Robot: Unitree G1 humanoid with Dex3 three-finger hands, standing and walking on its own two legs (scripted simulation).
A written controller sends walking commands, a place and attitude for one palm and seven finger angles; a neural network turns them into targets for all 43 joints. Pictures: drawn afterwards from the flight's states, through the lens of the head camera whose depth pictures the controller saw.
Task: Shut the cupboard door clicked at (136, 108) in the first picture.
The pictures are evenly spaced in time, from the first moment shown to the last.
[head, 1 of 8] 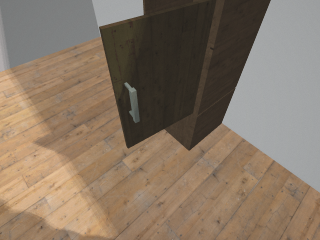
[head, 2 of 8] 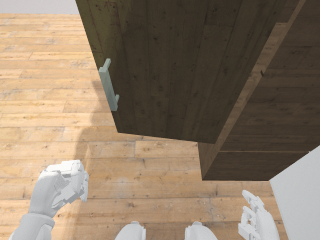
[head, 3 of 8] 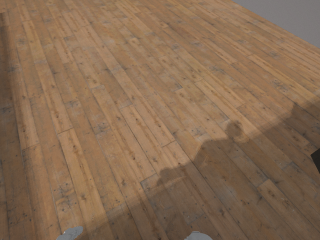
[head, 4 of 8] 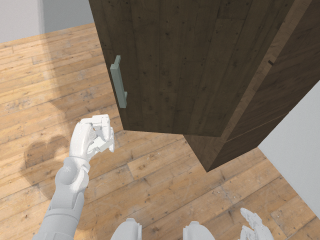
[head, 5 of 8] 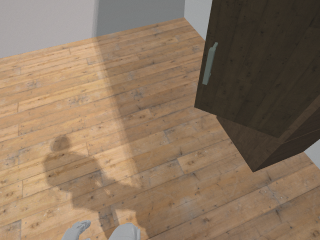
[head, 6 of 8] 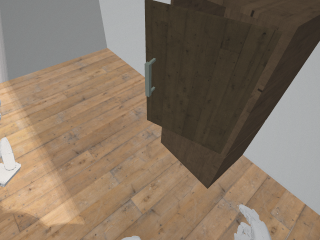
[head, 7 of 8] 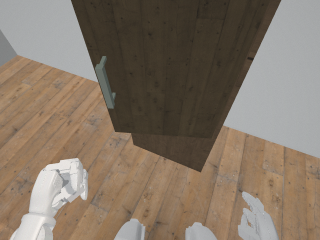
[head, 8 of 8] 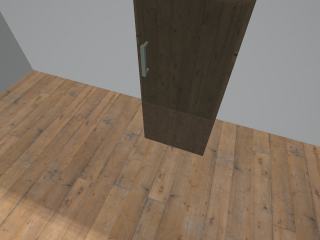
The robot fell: no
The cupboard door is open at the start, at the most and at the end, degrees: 83 83 0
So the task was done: yes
